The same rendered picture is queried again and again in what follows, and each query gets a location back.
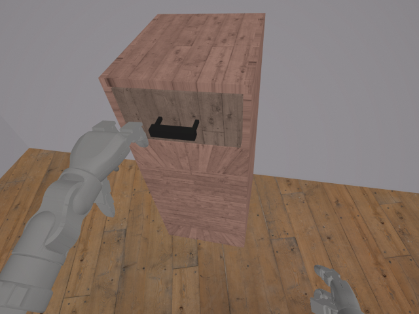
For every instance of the handle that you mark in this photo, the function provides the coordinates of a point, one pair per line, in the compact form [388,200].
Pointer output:
[173,132]

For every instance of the left robot hand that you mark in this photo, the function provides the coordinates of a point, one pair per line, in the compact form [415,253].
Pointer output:
[102,150]

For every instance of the robot left forearm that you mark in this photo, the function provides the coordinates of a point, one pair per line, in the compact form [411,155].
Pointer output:
[29,274]

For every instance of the right robot hand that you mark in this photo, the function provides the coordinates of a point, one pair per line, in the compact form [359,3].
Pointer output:
[341,296]

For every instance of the cabinet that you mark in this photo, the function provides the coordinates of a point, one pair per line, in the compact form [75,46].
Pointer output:
[201,191]

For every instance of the drawer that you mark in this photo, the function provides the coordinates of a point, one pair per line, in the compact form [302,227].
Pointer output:
[220,115]

